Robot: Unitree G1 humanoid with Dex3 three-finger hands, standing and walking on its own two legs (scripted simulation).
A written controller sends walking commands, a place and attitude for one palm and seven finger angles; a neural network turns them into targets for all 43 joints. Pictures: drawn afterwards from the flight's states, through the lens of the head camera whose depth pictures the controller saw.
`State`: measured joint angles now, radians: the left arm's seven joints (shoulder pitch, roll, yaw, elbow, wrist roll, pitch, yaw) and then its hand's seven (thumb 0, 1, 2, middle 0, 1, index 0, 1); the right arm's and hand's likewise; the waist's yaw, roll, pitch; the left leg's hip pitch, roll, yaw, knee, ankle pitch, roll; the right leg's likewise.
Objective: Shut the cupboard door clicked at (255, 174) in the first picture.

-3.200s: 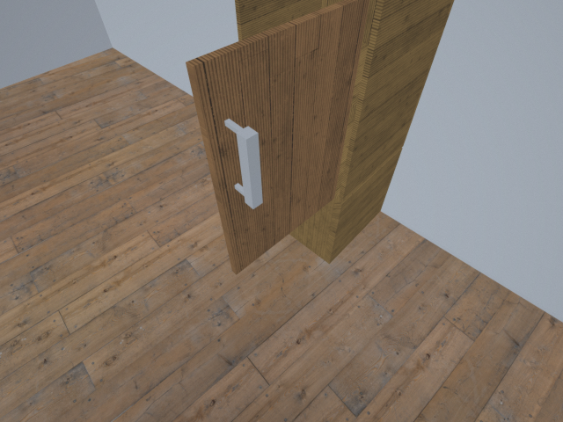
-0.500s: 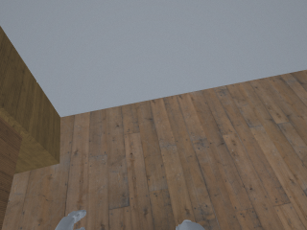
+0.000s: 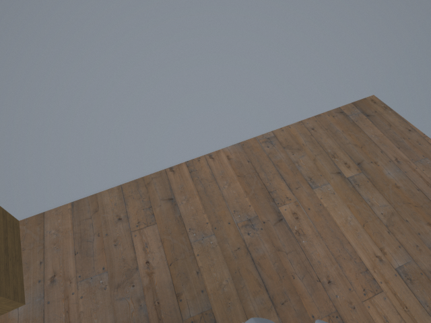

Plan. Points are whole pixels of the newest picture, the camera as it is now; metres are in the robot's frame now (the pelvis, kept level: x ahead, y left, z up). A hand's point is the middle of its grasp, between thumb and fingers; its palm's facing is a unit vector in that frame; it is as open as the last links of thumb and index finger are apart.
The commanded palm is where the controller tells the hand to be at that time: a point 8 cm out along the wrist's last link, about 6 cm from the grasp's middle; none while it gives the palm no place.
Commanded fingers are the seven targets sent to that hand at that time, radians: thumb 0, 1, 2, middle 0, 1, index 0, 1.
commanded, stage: walk to a spot facing it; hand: left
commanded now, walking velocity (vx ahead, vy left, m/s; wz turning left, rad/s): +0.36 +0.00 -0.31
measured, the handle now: out of the picture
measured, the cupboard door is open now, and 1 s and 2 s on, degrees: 86 86 86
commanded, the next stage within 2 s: turn to face it in 0.66 s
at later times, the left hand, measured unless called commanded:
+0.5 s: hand (168, 251) +0.29 +0.13 -0.17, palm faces -0.08 -0.98 -0.19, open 7.2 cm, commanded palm none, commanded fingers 0.00 0.90 0.90 -0.20 -0.30 -0.20 -0.30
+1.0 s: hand (204, 164) +0.55 +0.06 -0.16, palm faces -0.03 -0.98 -0.20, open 7.3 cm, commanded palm none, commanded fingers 0.00 0.90 0.90 -0.20 -0.30 -0.20 -0.30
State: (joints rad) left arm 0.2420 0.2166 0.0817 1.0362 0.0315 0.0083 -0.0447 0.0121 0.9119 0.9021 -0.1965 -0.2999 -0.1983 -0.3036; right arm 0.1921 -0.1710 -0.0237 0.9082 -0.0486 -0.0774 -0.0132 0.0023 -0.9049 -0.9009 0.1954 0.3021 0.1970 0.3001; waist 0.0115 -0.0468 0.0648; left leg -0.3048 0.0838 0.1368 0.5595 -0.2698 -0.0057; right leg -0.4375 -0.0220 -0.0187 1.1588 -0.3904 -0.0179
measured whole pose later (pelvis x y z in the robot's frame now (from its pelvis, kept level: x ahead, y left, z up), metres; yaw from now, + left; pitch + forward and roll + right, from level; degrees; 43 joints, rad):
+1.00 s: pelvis +0.45 -0.11 +0.00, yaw -1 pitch +0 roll +1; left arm 0.13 0.15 0.04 1.02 0.03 -0.05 0.00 0.00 0.92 0.90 -0.20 -0.30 -0.20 -0.30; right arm 0.31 -0.18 -0.05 1.12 -0.01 0.03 -0.01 0.01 -0.91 -0.90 0.19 0.30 0.20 0.30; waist -0.04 0.01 0.07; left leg -0.37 0.07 0.08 0.99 -0.54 -0.04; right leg -0.29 -0.12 -0.20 0.58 -0.28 -0.01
